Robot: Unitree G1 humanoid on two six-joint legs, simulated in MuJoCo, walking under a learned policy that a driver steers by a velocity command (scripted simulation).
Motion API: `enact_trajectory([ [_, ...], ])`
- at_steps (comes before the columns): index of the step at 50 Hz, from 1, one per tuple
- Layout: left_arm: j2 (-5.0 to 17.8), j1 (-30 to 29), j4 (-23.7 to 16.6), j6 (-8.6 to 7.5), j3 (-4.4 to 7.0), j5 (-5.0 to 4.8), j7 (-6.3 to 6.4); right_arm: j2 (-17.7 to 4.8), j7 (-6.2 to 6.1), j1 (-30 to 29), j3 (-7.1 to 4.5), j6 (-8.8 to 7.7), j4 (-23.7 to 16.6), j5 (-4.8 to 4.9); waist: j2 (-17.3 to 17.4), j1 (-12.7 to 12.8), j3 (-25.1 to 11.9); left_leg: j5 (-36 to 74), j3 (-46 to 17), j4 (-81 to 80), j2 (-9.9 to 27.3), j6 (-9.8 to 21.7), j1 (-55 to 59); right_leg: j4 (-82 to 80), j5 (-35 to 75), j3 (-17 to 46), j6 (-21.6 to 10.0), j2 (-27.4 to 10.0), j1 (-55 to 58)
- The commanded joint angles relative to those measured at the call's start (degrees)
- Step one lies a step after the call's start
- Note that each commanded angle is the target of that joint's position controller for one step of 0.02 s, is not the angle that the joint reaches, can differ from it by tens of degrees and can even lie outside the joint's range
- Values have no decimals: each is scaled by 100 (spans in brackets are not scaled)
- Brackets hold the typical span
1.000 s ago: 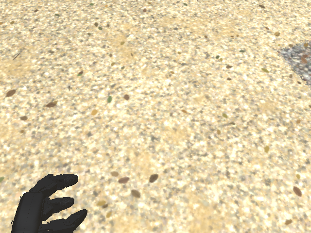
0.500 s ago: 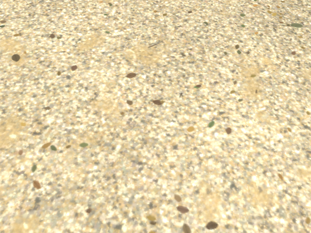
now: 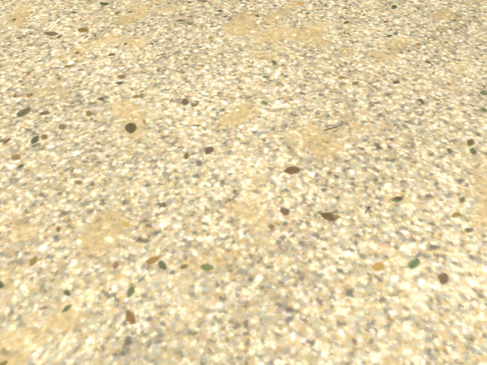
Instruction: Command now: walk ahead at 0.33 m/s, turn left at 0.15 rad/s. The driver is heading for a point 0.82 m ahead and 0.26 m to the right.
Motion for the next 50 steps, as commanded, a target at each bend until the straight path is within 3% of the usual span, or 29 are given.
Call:
enact_trajectory([
  [1,1429,1216,18,-211,406,30,12,-985,32,-699,-312,-315,-666,222,-1708,553,779,-1034,284,1873,164,-41,-2764,-2629,-3933,3919,-1727,-2269,1045],
  [2,1280,1058,19,-300,352,32,78,-986,47,-825,-363,-409,-709,265,-1321,403,1006,-586,45,2376,435,-14,-3150,-2618,-3513,3932,-1687,-2328,1019],
  [4,1023,896,-46,-411,265,-53,95,-703,116,-659,-314,-584,-633,76,-901,234,723,161,22,2351,654,-19,-3095,-2487,-2542,3301,-1433,-1893,1106],
  [7,877,844,-119,-369,245,-143,138,-375,210,-690,-250,-786,-590,20,-918,170,387,872,434,1101,420,-243,-1725,-2485,-1066,2040,-1162,-1098,450],
  [8,1144,754,4,-287,347,207,21,-269,431,-592,-146,-529,-546,-454,-928,100,364,754,715,595,205,-358,-1028,-2429,-900,1515,-1084,-627,-45],
  [10,1257,734,-9,-202,445,176,-86,-328,509,-425,-180,-357,-531,-271,-1278,63,323,359,882,-166,-22,-483,8,-2352,-847,1443,-1106,-515,-506],
  [12,1206,589,-61,-168,465,96,-114,-492,354,45,-242,-347,-424,-136,-1032,-249,280,1037,798,-928,67,-483,1061,-2009,-1054,1741,-1040,-661,-910],
  [13,1105,522,-77,-177,452,105,-99,-678,214,613,-309,-399,-249,-131,-689,-531,154,1070,753,-1116,119,-430,2009,-1430,-995,1719,-927,-550,-1405],
  [14,877,310,-168,-236,398,132,-102,-969,81,1550,-403,-494,-30,-189,-75,-1031,-245,647,293,-1159,583,-367,3272,-23,-951,1402,-765,-108,-2193],
  [15,151,-9,-553,-325,190,80,-83,-1724,-33,2400,-522,-557,14,-369,1677,-1380,-774,-1995,-1891,-2175,2316,-237,3772,2320,-1450,725,-593,477,-3005],
  [16,169,279,-686,-305,142,-28,-64,-1919,-55,1794,-544,-552,-121,-414,1684,-840,-603,-3285,-4041,-3122,3006,90,2984,3434,-916,790,-654,408,-3638],
  [17,393,239,-610,-230,178,47,-89,-1469,-35,1184,-431,-556,-239,-348,908,-516,-84,-2984,-3573,-2989,2911,187,2470,3874,-272,829,-676,-36,-3716],
  [18,537,220,-513,-195,214,139,-188,-1089,-6,916,-323,-577,-255,-289,531,-362,138,-2122,-2556,-2850,2561,155,2095,3792,119,692,-600,-230,-3564],
  [19,609,354,-376,-150,243,177,-292,-911,8,820,-263,-585,-217,-276,519,-236,170,-1444,-1740,-2914,2225,97,1889,3727,317,576,-491,-378,-3309],
  [22,549,127,-377,11,212,222,-480,-764,5,1180,-213,-686,74,-208,650,-243,451,-100,-455,-3142,1883,41,1776,4007,877,386,-354,-513,-3423],
  [27,496,-846,-635,99,117,185,-555,-575,35,1622,-171,-788,508,-242,352,-260,893,1344,904,-3322,1793,-1,1986,3534,1577,148,-397,-465,-3853],
  [31,427,-1731,-928,74,-45,195,-668,-696,-48,1893,-190,-783,838,-240,170,-360,1279,2924,1816,-3477,1665,-144,2172,2070,1580,-702,-717,-362,-3316],
  [33,372,-1721,-963,65,-109,145,-618,-926,-93,1871,-213,-745,909,-236,256,-181,1047,6087,2224,-2919,1636,-232,2309,1388,1338,-1216,-1027,58,-2267],
  [34,452,-1467,-889,69,-89,135,-557,-1092,-131,1935,-247,-697,943,-223,400,3,762,7734,2257,-2403,1706,-240,2588,1312,1145,-1386,-1143,335,-1822],
  [36,854,140,-484,37,88,96,-420,-1526,-184,1642,-374,-506,868,-266,742,894,-137,9199,2138,-335,1996,-112,2540,1286,391,-1229,-1416,696,-144],
  [37,1194,1425,-90,-23,280,102,-306,-1580,-141,1408,-396,-453,742,-271,655,1425,-726,8409,1968,1345,2014,12,1741,860,191,-811,-1621,808,1484],
  [38,1489,1674,154,-11,454,91,-151,-1239,-43,1385,-343,-471,723,-315,-38,1289,-764,3858,1873,3262,1348,-81,134,527,-261,108,-1737,391,2820],
  [39,2106,996,-47,90,550,190,-106,-488,77,1396,-154,-585,113,-259,-1444,435,-813,-440,1401,5405,256,-436,-2475,-351,-832,3319,-2487,-1009,3924],
  [40,2140,1319,-188,146,607,159,-99,-941,75,590,-194,-760,-318,-226,-547,890,-1352,143,144,5626,270,-386,-3175,-1398,-1295,4653,-2761,-1322,4122],
  [42,1646,1155,43,36,502,125,-9,-938,55,453,-121,-903,-296,-213,314,354,25,665,28,4540,833,-327,-2968,-1978,-556,3965,-2337,-1217,2421],
  [44,1128,582,-11,-175,295,170,83,-762,72,1029,-47,-677,11,-368,523,-290,336,643,92,3854,1190,-397,-2041,-1988,272,2687,-2044,-779,989],
  [45,890,564,25,-289,190,125,73,-660,114,1150,-17,-546,111,-417,493,-403,409,581,130,3515,1310,-437,-1738,-2096,487,2328,-1956,-618,473],
  [47,910,780,205,-488,164,74,-11,-526,195,632,40,-407,-44,-365,220,-322,770,940,433,2755,1401,-438,-1770,-2420,1258,1638,-1804,-383,-71],
  [50,852,1177,370,-658,137,31,-134,-401,288,-398,120,-425,-304,-160,3,105,1061,2522,845,1109,1281,-136,-1708,-2698,2988,618,-1190,-2,72],
])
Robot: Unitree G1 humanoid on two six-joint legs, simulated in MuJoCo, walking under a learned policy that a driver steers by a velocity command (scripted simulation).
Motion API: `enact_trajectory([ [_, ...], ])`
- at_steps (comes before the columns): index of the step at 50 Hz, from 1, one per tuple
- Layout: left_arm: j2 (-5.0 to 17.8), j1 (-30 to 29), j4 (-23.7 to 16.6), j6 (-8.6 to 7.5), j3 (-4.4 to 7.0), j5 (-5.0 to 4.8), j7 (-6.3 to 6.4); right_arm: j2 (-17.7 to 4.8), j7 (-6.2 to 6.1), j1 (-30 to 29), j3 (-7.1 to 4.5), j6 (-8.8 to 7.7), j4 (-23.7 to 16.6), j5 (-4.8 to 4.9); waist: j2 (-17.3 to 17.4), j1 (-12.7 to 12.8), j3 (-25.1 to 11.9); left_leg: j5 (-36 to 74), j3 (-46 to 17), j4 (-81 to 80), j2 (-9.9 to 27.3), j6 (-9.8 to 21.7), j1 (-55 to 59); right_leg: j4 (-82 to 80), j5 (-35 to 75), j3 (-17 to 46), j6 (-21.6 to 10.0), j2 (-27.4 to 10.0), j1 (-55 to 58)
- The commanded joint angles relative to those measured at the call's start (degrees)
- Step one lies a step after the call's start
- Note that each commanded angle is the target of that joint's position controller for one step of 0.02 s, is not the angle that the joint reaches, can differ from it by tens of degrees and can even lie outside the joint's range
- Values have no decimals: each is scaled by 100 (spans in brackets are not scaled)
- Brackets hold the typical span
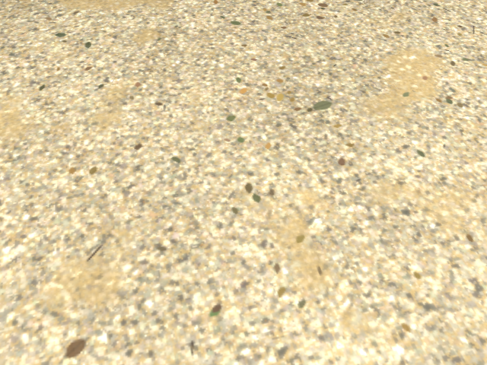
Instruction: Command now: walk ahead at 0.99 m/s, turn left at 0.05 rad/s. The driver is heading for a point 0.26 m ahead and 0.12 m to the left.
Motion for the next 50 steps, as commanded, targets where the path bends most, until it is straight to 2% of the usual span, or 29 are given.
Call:
enact_trajectory([
  [1,550,-54,-293,-327,85,-69,-57,-349,119,-556,-36,-1,-304,157,44,120,643,1469,743,-1457,-261,291,852,-1506,3368,294,26,-1270,-1231],
  [2,578,154,-195,-371,69,-90,-41,-299,156,-731,-20,-18,-302,208,19,252,576,1881,884,-1829,-421,422,1024,-1720,3854,176,168,-1375,-948],
  [3,601,259,-91,-388,51,-93,-6,-258,170,-834,-5,-51,-326,186,-42,255,641,2200,897,-2190,-526,522,1150,-1695,4545,112,242,-1481,-668],
  [5,746,325,39,-373,39,-86,94,-346,153,-705,-31,-110,-194,96,-215,143,368,2358,1071,-2710,-1021,637,1451,-1245,6295,-24,425,-1601,198],
  [7,957,225,82,-286,77,-12,242,-624,101,-23,-128,-152,96,31,-546,-226,-185,1959,1010,-2873,-1527,679,2308,-263,7605,33,638,-1784,701],
  [8,1052,54,81,-214,111,77,296,-839,44,897,-216,-157,435,45,-608,-669,-593,1828,853,-2889,-1667,709,3141,781,7791,48,725,-1816,711],
  [9,1229,-414,-54,-16,154,16,308,-1278,-14,1328,-489,-263,355,541,-650,-1269,-1037,2664,444,-3256,-1302,739,3892,2120,7808,154,924,-1860,603],
  [10,1036,-1061,-256,58,94,124,295,-1386,-105,2381,-437,-236,726,471,46,-1756,-1500,3761,-83,-3354,-577,915,4991,4589,4499,-107,1104,-1158,-32],
  [11,-70,407,-168,35,-150,149,203,-1326,-53,2370,-306,-349,810,50,2091,-655,-2470,6818,-2173,-2106,923,2026,7495,7276,-2173,655,1473,-243,-2631],
  [12,354,727,18,-123,-138,-199,111,-1157,-13,2225,-372,-342,738,-50,802,-911,-3419,6471,-3169,-2640,1263,2522,7598,7647,-1906,1841,1297,-217,-2971],
  [13,693,160,-192,-150,-61,-461,90,-1178,-29,1533,-457,-313,512,54,337,-744,-2651,4394,-2823,-3157,1204,2501,6760,7274,-1574,1636,1251,-686,-3343],
  [14,731,-482,-397,-132,-94,-335,105,-921,-50,726,-392,-301,395,210,-521,-446,-1473,3273,-2246,-3745,826,2120,5195,6555,-1066,1025,1099,-1093,-3280],
  [15,736,-825,-414,-42,-38,-251,150,-644,-78,359,-259,-322,336,266,-791,-248,-803,3019,-1856,-4146,631,1950,4032,6208,-838,754,1100,-1274,-3122],
  [16,615,-744,-445,62,-56,-185,166,-673,-62,306,-232,-340,400,222,-620,-50,-377,3318,-1498,-4420,447,1862,3108,5925,-735,632,1119,-1404,-2691],
  [17,466,-586,-438,146,-80,-125,186,-642,-27,280,-217,-350,460,188,-369,68,-282,3530,-1158,-4575,252,1813,2591,5514,-621,589,1172,-1505,-2353],
  [19,181,-395,-430,193,-159,-93,249,-667,15,164,-208,-395,605,145,-60,237,-320,4302,-456,-4634,-111,1702,2092,4421,-270,432,1280,-1604,-1961],
  [21,91,-632,-500,194,-215,-54,299,-838,-23,93,-256,-355,691,151,192,192,-612,4723,-31,-4483,-313,1566,2381,3308,397,334,1367,-1615,-1891],
  [24,220,-1149,-544,202,-190,-75,301,-951,-81,306,-294,-204,844,206,259,-107,-948,4155,84,-4308,-329,1378,2989,2344,1506,299,1389,-1554,-1857],
  [27,349,-1650,-660,206,-130,-84,285,-896,-104,349,-272,-62,1001,210,362,-272,-784,3088,-123,-4179,-189,1302,3184,1782,1570,354,1285,-1556,-1890],
  [29,398,-1756,-688,182,-82,-40,263,-842,-111,267,-254,7,1069,235,395,-226,-667,2445,-283,-3878,-138,1206,3231,1235,1476,311,1122,-1498,-1763],
  [30,401,-1668,-645,156,-60,0,253,-778,-119,225,-231,25,1096,279,360,-130,-642,2009,-304,-3644,-240,1054,3167,737,1839,255,995,-1442,-1469],
  [31,558,-1631,-627,131,-16,58,267,-669,-124,447,-197,3,1162,256,130,-172,-655,1497,-279,-3379,-467,805,3032,484,2983,496,834,-1643,-1073],
  [32,823,-1655,-659,136,31,92,298,-588,-115,883,-179,-54,1208,139,-377,-476,-831,585,-121,-3100,-860,570,2695,800,4624,912,540,-2120,-517],
  [33,599,-1676,-597,191,-10,74,302,-387,-118,1306,-122,-69,1338,143,-942,-619,-1171,-505,35,-3060,-1059,316,2401,953,4724,1220,46,-2434,-70],
  [34,244,-1746,-584,240,-69,0,269,-443,-135,1063,-104,-25,1343,139,-879,-457,-1223,-728,54,-3194,-1008,197,2582,952,4010,1265,-7,-2370,-183],
  [35,180,-1857,-584,281,-79,-43,231,-604,-153,826,-141,54,1329,161,-612,-383,-1073,-641,61,-3305,-1004,177,2634,936,3230,1095,150,-2127,-417],
  [38,387,-1880,-479,258,-8,-37,181,-748,-222,477,-184,282,1317,182,-344,-276,-710,-175,3,-3356,-968,257,2761,989,2657,780,485,-1758,-824],
  [43,309,-1822,-215,224,9,-55,215,-715,-269,474,-198,310,1488,223,-280,-239,-844,625,-47,-3227,-883,249,3047,1185,3475,670,438,-1692,-641],
  [50,305,-2000,86,328,50,-74,259,-626,-304,448,-217,382,1731,225,-132,-236,-619,412,-34,-3346,-879,245,3063,1079,2846,602,442,-1600,-712],
])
